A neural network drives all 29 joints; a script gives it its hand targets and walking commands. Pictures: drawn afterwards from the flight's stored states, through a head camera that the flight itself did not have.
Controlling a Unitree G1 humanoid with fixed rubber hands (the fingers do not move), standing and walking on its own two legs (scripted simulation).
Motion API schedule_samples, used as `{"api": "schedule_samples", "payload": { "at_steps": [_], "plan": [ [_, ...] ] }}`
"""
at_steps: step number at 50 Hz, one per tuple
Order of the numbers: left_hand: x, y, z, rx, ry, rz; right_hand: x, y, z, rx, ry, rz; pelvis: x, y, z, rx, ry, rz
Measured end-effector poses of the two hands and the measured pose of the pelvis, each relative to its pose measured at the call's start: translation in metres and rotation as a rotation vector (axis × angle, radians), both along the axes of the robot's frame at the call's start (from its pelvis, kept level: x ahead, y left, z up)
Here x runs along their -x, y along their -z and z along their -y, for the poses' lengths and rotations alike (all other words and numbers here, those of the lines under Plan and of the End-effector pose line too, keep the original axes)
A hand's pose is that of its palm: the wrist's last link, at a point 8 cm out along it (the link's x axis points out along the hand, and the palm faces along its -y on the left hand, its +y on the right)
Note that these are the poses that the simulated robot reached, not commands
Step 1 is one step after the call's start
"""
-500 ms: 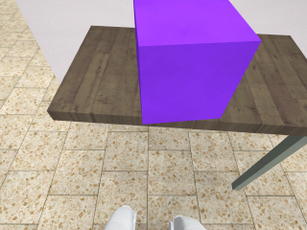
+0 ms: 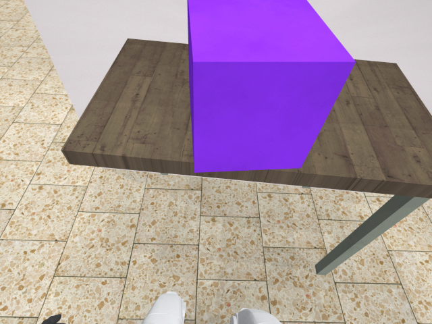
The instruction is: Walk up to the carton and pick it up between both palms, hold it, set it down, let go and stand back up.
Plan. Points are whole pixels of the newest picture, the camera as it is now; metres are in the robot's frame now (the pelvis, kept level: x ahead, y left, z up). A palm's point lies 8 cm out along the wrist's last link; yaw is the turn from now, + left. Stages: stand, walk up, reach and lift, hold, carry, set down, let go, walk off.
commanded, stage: walk up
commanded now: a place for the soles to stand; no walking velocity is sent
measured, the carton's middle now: (245, 77) +0.55 -0.03 +0.16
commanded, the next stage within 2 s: none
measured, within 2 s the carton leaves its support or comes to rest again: neither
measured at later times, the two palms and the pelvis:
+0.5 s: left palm out of the picture +0.10 +0.35 -0.10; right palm out of the picture +0.06 -0.32 -0.06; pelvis +0.00 +0.02 +0.00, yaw +0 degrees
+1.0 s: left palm out of the picture +0.06 +0.34 -0.11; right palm out of the picture +0.06 -0.31 -0.07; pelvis +0.00 +0.02 +0.01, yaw +1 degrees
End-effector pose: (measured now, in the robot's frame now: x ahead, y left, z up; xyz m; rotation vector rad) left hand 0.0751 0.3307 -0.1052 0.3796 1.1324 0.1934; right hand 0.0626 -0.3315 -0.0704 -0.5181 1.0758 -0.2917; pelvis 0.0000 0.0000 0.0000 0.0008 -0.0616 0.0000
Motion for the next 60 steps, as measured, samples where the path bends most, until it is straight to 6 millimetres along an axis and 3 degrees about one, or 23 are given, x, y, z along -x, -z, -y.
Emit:
{"api": "schedule_samples", "payload": {
  "at_steps": [5, 11, 15, 19, 23, 26, 33, 37, 42, 47, 51, 56, 60],
  "plan": [
    [0.029, -0.001, 0.014, 0.017, -0.043, -0.073, -0.005, 0.007, -0.001, -0.027, -0.010, -0.009, -0.003, -0.003, -0.001, 0.001, -0.001, -0.009],
    [0.037, 0.001, 0.008, 0.026, -0.060, -0.088, -0.007, 0.012, -0.016, -0.038, -0.011, -0.010, -0.005, -0.002, -0.014, 0.019, -0.002, -0.010],
    [0.027, 0.004, -0.005, 0.034, -0.044, -0.066, -0.005, 0.006, -0.029, -0.027, -0.005, -0.004, -0.004, -0.003, -0.025, 0.026, 0.002, -0.006],
    [0.000, -0.001, -0.014, 0.035, -0.028, 0.016, 0.002, -0.002, -0.032, -0.010, -0.006, 0.003, -0.001, -0.005, -0.029, 0.040, -0.004, 0.017],
    [-0.021, -0.005, -0.019, 0.016, -0.006, 0.077, 0.004, -0.010, -0.022, 0.012, -0.008, 0.017, 0.002, -0.005, -0.022, 0.036, -0.007, 0.030],
    [-0.023, -0.006, -0.016, -0.001, 0.006, 0.079, 0.006, -0.010, -0.010, 0.019, -0.006, 0.016, 0.004, -0.002, -0.012, 0.021, -0.006, 0.022],
    [0.014, -0.001, 0.011, -0.001, -0.022, -0.017, 0.000, 0.001, 0.010, -0.006, -0.014, -0.002, 0.006, -0.001, 0.010, 0.003, -0.011, 0.002],
    [0.035, -0.002, 0.021, 0.014, -0.052, -0.070, -0.003, 0.007, 0.008, -0.024, -0.021, -0.013, 0.004, -0.004, 0.008, 0.005, -0.012, -0.007],
    [0.042, -0.001, 0.017, 0.022, -0.067, -0.086, -0.005, 0.012, -0.004, -0.036, -0.022, -0.018, 0.002, -0.003, -0.001, 0.019, -0.012, -0.009],
    [0.033, 0.004, 0.001, 0.033, -0.054, -0.068, -0.003, 0.006, -0.020, -0.022, -0.017, -0.014, 0.003, -0.003, -0.016, 0.032, -0.009, -0.007],
    [0.009, 0.001, -0.007, 0.040, -0.038, -0.001, 0.004, -0.003, -0.025, -0.006, -0.014, -0.008, 0.004, -0.006, -0.023, 0.045, -0.011, 0.010],
    [-0.016, -0.003, -0.013, 0.021, -0.013, 0.069, 0.006, -0.012, -0.015, 0.020, -0.015, 0.004, 0.008, -0.005, -0.016, 0.040, -0.014, 0.020],
    [-0.016, -0.003, -0.007, -0.003, -0.003, 0.064, 0.011, -0.011, 0.001, 0.026, -0.013, -0.006, 0.011, -0.002, -0.001, 0.020, -0.013, 0.009]
  ]
}}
